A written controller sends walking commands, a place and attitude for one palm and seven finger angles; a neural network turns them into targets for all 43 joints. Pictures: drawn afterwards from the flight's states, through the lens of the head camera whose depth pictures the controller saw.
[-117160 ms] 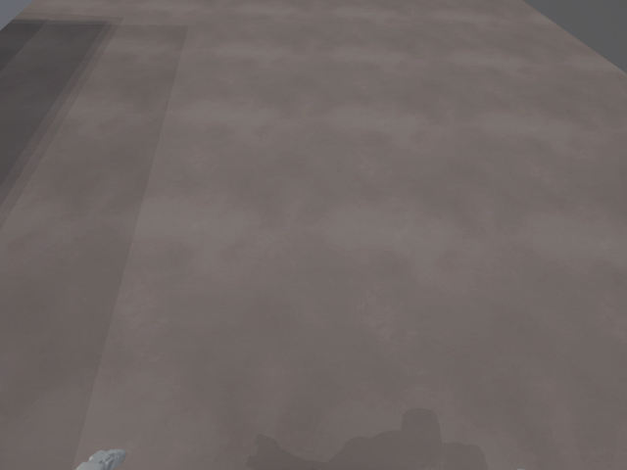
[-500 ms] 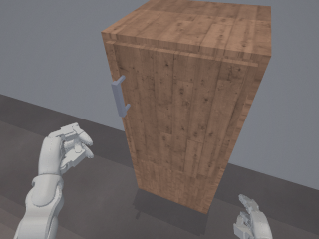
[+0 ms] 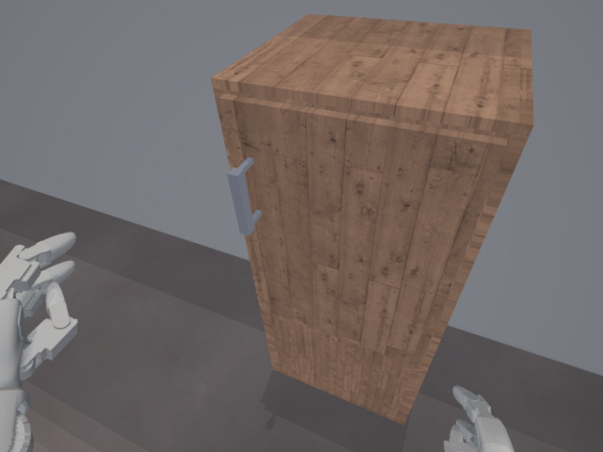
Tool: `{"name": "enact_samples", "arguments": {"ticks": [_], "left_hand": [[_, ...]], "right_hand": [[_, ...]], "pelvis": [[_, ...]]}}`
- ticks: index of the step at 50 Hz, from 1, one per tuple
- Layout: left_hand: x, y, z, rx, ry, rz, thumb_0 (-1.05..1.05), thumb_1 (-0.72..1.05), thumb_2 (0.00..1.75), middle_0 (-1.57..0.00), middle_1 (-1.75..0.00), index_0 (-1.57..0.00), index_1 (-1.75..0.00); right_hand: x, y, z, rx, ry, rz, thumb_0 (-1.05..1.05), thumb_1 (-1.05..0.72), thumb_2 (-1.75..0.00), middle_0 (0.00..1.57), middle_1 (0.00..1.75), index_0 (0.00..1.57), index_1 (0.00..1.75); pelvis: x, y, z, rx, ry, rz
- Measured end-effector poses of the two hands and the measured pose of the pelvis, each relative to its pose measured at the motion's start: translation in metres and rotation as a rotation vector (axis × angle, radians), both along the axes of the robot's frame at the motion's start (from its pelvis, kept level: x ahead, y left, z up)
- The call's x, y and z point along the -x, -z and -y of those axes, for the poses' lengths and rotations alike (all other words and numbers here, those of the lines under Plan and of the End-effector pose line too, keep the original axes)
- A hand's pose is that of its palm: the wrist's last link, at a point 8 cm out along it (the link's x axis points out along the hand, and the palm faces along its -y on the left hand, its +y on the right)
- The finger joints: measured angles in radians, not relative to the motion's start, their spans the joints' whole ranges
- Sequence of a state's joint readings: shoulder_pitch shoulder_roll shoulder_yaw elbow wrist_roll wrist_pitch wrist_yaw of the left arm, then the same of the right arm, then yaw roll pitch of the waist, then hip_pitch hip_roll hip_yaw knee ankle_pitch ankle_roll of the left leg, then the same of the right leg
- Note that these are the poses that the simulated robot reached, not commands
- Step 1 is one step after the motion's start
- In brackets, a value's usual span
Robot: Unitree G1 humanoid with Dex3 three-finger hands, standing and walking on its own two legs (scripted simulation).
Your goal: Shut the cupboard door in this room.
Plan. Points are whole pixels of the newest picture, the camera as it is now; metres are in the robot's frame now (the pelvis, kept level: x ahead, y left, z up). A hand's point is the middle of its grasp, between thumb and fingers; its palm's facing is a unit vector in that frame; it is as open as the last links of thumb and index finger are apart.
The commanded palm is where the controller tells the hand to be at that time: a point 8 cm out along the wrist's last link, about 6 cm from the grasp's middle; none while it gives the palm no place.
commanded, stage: draw the hand back to the body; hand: left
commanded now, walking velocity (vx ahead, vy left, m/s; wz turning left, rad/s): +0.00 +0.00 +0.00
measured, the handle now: (247, 197) +0.51 +0.17 +0.07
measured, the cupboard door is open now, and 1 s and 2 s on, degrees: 0 0 0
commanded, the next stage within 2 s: step back with the hand held close in 0.36 s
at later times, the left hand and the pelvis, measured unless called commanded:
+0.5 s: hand (71, 331) +0.18 +0.26 +0.16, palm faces +0.48 -0.78 -0.40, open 7.4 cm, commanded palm +0.13 +0.29 +0.17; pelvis -0.01 -0.01 +0.00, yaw +0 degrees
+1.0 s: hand (25, 368) +0.14 +0.28 +0.16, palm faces +0.43 -0.77 -0.48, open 7.4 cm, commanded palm +0.08 +0.31 +0.17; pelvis -0.06 +0.02 -0.01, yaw -1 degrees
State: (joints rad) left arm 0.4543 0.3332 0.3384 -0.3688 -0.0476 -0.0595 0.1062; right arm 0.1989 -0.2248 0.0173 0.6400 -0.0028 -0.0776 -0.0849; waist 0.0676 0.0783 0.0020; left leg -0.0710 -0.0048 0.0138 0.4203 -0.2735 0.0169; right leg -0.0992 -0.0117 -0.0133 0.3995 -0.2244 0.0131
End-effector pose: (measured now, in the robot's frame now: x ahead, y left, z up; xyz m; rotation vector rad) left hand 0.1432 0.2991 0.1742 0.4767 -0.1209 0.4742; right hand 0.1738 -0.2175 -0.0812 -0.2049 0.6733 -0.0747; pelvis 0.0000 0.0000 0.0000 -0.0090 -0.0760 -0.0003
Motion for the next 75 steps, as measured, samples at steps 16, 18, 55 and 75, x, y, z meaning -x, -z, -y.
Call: {"name": "enact_samples", "arguments": {"ticks": [16,18,55,75], "left_hand": [[0.008,0.002,0.006,0.015,-0.002,0.027,0.01,0.89,0.9,-0.22,-0.31,-0.22,-0.31],[0.008,0.0,0.007,0.009,0.005,0.031,0.01,0.89,0.9,-0.22,-0.31,-0.22,-0.31],[0.07,0.005,-0.02,-0.127,0.062,0.111,0.01,0.88,0.9,-0.21,-0.3,-0.22,-0.3],[0.161,-0.015,-0.031,-0.205,0.035,0.247,0.01,0.88,0.9,-0.22,-0.3,-0.22,-0.3]], "right_hand": [[0.006,-0.003,0.004,0.009,0.003,0.02,0.02,-0.9,-0.9,0.21,0.3,0.2,0.3],[0.008,-0.003,0.004,0.007,0.007,0.021,0.02,-0.9,-0.9,0.21,0.3,0.2,0.3],[0.102,0.003,0.009,0.075,0.111,-0.03,0.01,-0.9,-0.9,0.21,0.3,0.2,0.3],[0.169,0.013,-0.002,0.095,0.047,-0.053,0.02,-0.9,-0.9,0.21,0.3,0.2,0.3]], "pelvis": [[0.008,0.0,0.004,-0.002,-0.001,0.01],[0.008,0.0,0.005,-0.001,0.0,0.012],[0.082,0.021,-0.016,0.009,0.002,-0.058],[0.154,0.027,-0.016,0.07,-0.099,-0.054]]}}
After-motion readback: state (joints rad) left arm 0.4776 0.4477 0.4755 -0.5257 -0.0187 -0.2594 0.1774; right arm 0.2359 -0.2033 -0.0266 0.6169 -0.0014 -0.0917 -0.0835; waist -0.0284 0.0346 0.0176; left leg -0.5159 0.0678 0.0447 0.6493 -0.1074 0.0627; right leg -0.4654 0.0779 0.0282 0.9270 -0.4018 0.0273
